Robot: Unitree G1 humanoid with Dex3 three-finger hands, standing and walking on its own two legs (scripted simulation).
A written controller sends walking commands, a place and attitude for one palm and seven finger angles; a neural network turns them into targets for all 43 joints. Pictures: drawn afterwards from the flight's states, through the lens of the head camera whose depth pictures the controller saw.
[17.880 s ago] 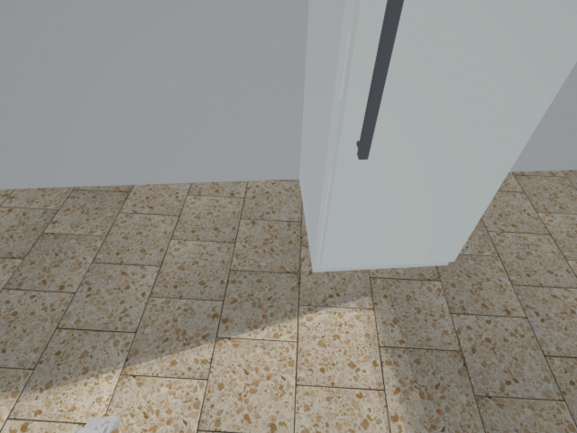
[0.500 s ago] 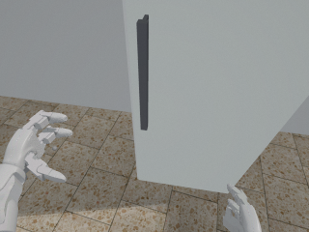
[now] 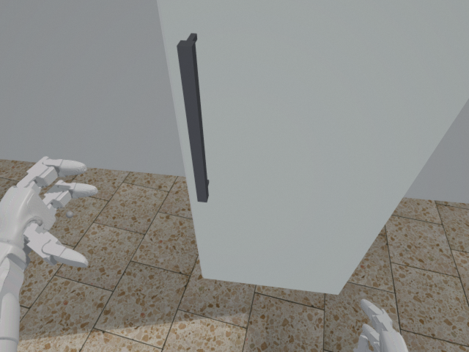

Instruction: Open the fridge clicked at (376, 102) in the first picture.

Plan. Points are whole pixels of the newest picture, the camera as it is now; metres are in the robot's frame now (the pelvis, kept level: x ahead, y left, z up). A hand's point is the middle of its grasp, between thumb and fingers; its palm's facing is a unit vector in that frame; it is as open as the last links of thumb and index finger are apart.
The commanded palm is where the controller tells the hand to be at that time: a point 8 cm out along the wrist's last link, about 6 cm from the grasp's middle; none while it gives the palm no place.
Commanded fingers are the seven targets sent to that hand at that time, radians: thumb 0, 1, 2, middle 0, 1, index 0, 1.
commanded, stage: raise the hand to about handle height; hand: left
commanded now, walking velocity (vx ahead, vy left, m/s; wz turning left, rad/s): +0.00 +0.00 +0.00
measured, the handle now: (198, 132) +0.51 +0.12 +0.11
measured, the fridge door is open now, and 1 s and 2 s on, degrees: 0 0 0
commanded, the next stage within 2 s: move the hooked fingers beside the handle in 0.16 s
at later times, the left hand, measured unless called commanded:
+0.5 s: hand (96, 201) +0.30 +0.25 +0.13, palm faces -0.02 -1.00 -0.04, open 14.0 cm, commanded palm +0.27 +0.29 +0.14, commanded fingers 0.00 -0.50 0.30 -0.30 -1.20 -0.30 -1.20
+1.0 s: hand (124, 177) +0.36 +0.23 +0.13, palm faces -0.04 -1.00 -0.01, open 14.0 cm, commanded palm +0.33 +0.27 +0.13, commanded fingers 0.00 -0.50 0.30 -0.30 -1.20 -0.30 -1.20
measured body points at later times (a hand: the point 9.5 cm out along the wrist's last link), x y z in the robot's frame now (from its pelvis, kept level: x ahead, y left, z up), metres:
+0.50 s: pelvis +0.02 -0.01 +0.00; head +0.01 -0.02 +0.45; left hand +0.29 +0.30 +0.14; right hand +0.19 -0.25 -0.07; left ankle +0.07 +0.11 -0.73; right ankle -0.02 -0.11 -0.73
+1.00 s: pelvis +0.01 +0.00 +0.00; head +0.02 +0.00 +0.45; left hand +0.35 +0.28 +0.13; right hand +0.16 -0.25 -0.09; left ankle +0.07 +0.11 -0.73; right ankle -0.02 -0.11 -0.73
